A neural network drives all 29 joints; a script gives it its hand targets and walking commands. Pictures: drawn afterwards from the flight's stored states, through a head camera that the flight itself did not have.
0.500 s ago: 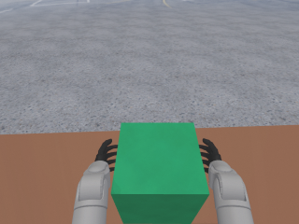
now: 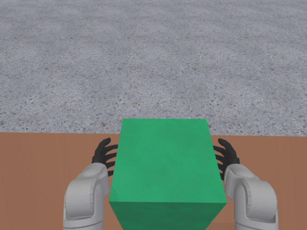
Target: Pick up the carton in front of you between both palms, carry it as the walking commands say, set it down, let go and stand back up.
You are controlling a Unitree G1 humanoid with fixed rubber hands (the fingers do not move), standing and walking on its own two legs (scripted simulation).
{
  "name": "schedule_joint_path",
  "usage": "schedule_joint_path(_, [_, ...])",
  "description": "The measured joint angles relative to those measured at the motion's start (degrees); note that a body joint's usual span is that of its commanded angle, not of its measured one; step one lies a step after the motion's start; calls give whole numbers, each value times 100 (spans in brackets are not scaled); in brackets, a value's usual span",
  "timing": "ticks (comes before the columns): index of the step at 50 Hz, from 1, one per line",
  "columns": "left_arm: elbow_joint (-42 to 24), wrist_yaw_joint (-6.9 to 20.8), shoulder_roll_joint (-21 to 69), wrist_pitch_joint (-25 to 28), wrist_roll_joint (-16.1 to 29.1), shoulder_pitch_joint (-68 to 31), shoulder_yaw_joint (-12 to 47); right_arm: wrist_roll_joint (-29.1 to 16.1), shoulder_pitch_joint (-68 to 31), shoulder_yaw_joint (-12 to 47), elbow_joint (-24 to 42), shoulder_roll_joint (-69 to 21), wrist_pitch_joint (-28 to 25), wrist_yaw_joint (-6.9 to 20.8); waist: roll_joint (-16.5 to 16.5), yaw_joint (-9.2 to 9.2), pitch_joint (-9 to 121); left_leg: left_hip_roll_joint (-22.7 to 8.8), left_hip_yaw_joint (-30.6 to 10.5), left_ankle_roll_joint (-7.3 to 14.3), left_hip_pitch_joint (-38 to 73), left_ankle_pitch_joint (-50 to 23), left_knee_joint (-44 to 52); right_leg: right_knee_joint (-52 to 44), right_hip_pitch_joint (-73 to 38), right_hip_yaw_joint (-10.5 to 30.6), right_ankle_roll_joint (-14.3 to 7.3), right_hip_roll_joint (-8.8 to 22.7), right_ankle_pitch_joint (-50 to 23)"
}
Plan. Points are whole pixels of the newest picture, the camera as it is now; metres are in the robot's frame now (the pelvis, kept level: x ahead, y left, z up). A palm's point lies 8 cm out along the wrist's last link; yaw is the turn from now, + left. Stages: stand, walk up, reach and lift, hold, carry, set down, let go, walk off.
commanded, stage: carry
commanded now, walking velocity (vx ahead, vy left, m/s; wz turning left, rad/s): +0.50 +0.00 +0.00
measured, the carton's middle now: (163, 178) +0.28 +0.00 +0.01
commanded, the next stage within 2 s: none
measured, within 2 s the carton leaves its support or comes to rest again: neither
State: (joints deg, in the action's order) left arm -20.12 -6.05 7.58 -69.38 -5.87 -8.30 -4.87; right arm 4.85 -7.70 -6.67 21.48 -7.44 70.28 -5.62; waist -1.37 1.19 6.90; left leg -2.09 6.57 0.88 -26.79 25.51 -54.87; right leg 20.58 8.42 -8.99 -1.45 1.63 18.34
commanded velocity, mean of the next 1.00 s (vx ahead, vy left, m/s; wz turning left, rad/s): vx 0.27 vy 0.00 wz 0.00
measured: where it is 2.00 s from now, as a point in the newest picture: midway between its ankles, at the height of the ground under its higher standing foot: (156, 176)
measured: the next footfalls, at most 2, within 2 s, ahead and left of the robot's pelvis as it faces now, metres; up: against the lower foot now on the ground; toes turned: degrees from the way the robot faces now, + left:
left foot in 0.18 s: +0.29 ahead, +0.11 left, +0.00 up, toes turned +8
right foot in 0.68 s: +0.63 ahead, -0.07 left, +0.00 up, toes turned -13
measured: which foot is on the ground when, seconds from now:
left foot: up 0.00-0.16, down 0.18-0.72, up 0.74-0.96, down 0.98-1.00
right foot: down 0.00-0.20, up 0.22-0.66, down 0.68-1.00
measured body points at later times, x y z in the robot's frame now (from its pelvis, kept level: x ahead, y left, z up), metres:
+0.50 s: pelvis +0.31 +0.05 +0.01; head +0.33 +0.06 +0.46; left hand +0.60 +0.17 +0.07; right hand +0.57 -0.13 +0.07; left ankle +0.25 +0.10 -0.74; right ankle +0.38 -0.11 -0.68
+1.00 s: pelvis +0.57 +0.01 -0.01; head +0.60 +0.00 +0.44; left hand +0.90 +0.16 +0.09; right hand +0.90 -0.14 +0.09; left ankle +0.61 +0.13 -0.75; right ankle +0.59 -0.06 -0.74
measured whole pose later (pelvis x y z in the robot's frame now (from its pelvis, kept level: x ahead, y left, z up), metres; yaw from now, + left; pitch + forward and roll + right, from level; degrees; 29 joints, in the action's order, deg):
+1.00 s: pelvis +0.57 +0.01 -0.01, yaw -1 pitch +3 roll +0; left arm -13.3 -6.4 5.5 -66.7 -4.7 -22.9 -10.1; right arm 6.1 -23.4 -8.9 14.0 -5.5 68.2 -5.8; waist 1.4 0.7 -0.6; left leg -3.3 6.3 0.3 -21.1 9.5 -29.5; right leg 30.8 19.1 -13.4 -4.1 1.8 14.7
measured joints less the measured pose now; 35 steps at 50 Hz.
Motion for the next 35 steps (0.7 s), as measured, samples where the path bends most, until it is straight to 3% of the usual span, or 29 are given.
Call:
schedule_joint_path(4, [-117,-1,13,-47,23,-116,-153,75,-178,42,-23,-23,-16,45,-67,181,-44,-3,177,-44,-561,-819,1159,-500,-664,110,99,94,132])
schedule_joint_path(8, [-125,14,18,-63,39,-163,-229,149,-228,81,-41,-33,-17,75,-70,176,-85,93,603,33,-384,-1660,2453,-160,-1197,158,320,267,779])
schedule_joint_path(10, [-79,39,4,-40,26,-164,-298,182,-287,121,-181,-45,-64,87,-77,81,-112,143,757,298,-181,-2025,2396,1050,-991,127,335,463,1124])
schedule_joint_path(12, [106,58,-12,-10,22,-184,-363,224,-313,145,-406,-46,-123,90,-59,-55,-195,158,803,539,-95,-1617,2064,2992,-150,506,242,425,953])
schedule_joint_path(14, [230,60,25,-14,-23,-167,-353,213,-242,124,-489,-38,-125,85,12,-146,-312,164,792,567,207,-1390,2290,4285,715,658,112,301,653])
schedule_joint_path(16, [296,63,14,13,-55,-133,-252,186,-132,96,-463,-24,-143,79,67,-234,-402,186,766,486,570,-1452,2728,4576,1392,587,41,301,234])
schedule_joint_path(22, [239,96,-3,242,-117,32,-10,96,103,62,-273,1,-333,77,228,-368,-416,175,574,432,1593,-1393,3770,3377,2502,334,99,350,-467])
schedule_joint_path(29, [-273,69,-20,212,-97,219,40,41,90,159,41,1,-293,85,194,-247,-237,175,425,206,2700,-794,4211,1730,2711,11,102,292,-1324])
schedule_joint_path(32, [-420,55,-17,103,-57,165,-26,71,10,196,141,-6,-197,88,193,-201,-213,142,389,64,3093,-322,4045,1085,2463,-265,13,139,-1678])
schedule_joint_path(34, [-406,51,-7,28,-38,51,-53,95,-30,165,195,-9,-127,88,165,-166,-246,73,435,-60,3157,130,3370,551,2023,-496,-59,12,-2092])
schedule_joint_path(35, [-323,44,2,27,-39,-29,-41,94,-85,99,182,2,-98,90,245,-117,-264,-57,445,-125,2981,183,2709,600,1896,-570,-287,-48,-1741])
